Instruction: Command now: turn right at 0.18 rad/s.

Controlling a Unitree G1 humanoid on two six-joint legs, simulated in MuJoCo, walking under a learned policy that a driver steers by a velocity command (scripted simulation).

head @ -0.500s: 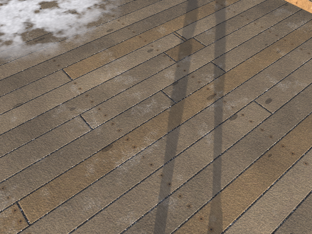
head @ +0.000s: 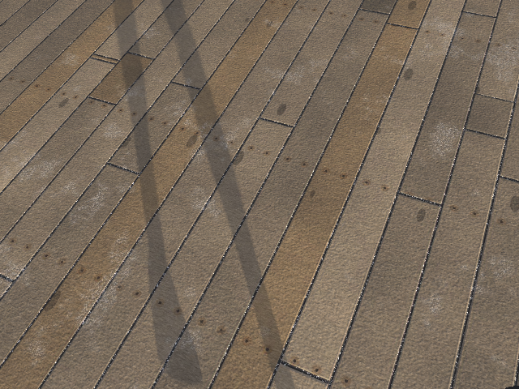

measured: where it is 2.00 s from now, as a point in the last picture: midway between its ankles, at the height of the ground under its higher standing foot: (224, 185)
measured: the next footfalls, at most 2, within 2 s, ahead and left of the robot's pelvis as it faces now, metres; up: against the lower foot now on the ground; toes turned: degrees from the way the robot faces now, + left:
left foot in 0.32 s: +0.05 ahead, +0.14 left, +0.00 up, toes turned +12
right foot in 0.84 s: +0.26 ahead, +0.00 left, +0.00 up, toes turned +29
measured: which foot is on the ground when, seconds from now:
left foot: up 0.00-0.30, down 0.32-0.84, up 0.86-1.00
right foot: down 0.00-0.32, up 0.34-0.82, down 0.84-1.00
